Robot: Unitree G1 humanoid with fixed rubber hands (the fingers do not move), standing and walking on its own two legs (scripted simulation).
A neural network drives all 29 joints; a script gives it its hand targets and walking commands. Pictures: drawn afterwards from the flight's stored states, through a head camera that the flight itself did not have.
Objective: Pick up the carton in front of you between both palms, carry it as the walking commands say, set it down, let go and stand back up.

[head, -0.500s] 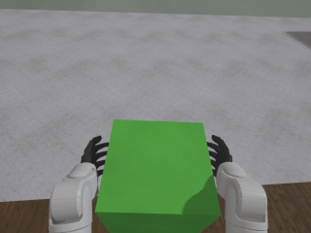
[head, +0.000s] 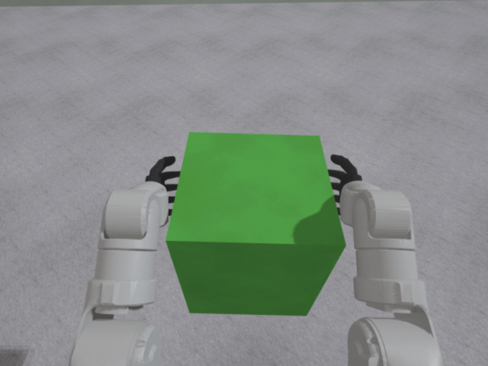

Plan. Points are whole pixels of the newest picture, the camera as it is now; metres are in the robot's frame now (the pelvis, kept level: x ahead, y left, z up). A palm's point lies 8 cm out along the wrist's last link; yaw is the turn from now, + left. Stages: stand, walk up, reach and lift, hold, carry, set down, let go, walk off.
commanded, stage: carry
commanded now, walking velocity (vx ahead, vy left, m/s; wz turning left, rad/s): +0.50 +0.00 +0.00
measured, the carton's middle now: (251, 229) +0.35 +0.00 +0.04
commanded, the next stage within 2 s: none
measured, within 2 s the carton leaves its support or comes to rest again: neither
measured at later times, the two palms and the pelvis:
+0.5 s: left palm (188, 88) +0.72 +0.16 +0.09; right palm (313, 85) +0.72 -0.14 +0.10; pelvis +0.36 +0.01 -0.05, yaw -2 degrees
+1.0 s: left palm (210, 47) +1.03 +0.14 +0.05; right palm (302, 46) +1.04 -0.16 +0.05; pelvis +0.68 +0.00 -0.05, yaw +0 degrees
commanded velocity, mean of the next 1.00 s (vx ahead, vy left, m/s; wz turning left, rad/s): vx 0.50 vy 0.00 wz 0.00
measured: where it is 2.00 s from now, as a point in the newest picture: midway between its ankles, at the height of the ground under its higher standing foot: (248, 176)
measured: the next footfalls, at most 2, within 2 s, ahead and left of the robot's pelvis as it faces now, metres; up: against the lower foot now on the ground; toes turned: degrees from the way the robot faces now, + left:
left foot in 0.44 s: +0.49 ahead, +0.06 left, -0.06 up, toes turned +4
right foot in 0.92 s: +0.81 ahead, -0.06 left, -0.06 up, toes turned -7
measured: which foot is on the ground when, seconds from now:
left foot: up 0.00-0.42, down 0.44-0.92, up 0.94-1.00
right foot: down 0.00-0.48, up 0.50-0.90, down 0.92-1.00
